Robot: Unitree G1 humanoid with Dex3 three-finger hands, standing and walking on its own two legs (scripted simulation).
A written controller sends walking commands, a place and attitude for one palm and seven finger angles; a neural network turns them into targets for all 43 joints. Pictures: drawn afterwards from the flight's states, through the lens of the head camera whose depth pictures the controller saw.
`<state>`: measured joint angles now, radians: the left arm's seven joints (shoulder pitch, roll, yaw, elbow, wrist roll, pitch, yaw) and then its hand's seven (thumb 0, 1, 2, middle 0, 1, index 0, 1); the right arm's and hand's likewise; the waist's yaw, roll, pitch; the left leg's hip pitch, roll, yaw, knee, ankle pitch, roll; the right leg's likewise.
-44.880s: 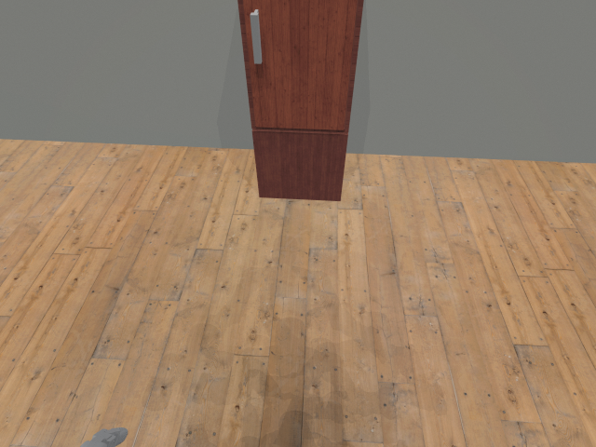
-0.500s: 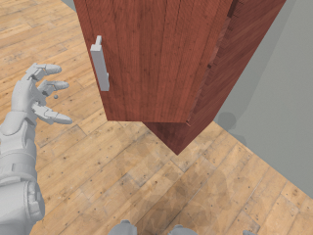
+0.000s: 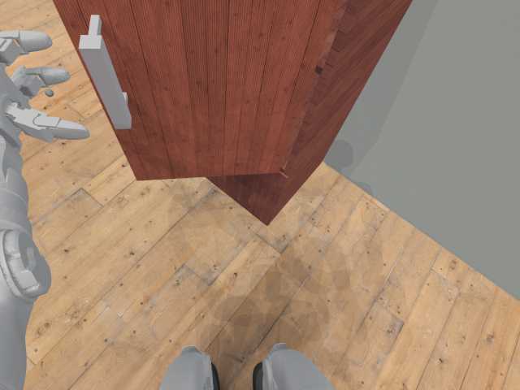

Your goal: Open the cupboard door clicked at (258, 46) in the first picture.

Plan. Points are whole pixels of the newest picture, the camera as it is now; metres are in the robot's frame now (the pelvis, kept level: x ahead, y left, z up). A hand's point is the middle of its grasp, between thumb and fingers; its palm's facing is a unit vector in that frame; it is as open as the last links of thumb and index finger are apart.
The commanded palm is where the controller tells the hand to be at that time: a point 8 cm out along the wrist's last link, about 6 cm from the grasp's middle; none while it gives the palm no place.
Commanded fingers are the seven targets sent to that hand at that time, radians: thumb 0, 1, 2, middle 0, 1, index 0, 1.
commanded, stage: move the hooked fingers beside the handle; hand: left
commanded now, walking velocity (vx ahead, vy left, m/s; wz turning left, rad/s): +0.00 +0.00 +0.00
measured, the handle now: (110, 77) +0.56 +0.17 +0.08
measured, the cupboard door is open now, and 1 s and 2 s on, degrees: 46 46 46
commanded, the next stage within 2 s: slide the fingers in behind the handle in 1.10 s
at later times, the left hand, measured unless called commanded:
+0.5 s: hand (38, 93) +0.52 +0.25 +0.10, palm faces +0.07 -1.00 +0.00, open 14.0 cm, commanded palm +0.50 +0.28 +0.09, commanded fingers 0.00 -0.50 0.30 -0.30 -1.20 -0.30 -1.20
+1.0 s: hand (50, 96) +0.52 +0.24 +0.09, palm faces +0.06 -1.00 -0.02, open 14.0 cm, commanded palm +0.50 +0.28 +0.08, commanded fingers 0.00 -0.50 0.30 -0.30 -1.20 -0.30 -1.20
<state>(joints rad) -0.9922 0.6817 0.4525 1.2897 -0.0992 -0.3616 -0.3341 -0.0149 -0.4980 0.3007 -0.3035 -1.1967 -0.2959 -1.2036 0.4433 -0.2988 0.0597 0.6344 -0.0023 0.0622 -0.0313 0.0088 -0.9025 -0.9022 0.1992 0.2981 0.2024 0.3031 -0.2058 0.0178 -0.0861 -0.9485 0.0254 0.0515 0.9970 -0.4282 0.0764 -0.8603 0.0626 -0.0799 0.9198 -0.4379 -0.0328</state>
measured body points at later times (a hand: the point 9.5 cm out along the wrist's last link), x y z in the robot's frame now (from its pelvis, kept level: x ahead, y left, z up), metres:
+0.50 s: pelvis +0.02 +0.00 +0.01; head +0.15 +0.03 +0.44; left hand +0.51 +0.31 +0.10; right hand +0.01 -0.27 -0.09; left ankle +0.02 +0.07 -0.67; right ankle -0.01 -0.11 -0.67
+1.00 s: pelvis +0.00 -0.01 +0.00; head +0.13 +0.02 +0.42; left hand +0.51 +0.29 +0.09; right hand -0.02 -0.28 -0.10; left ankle +0.02 +0.07 -0.68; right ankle -0.01 -0.11 -0.68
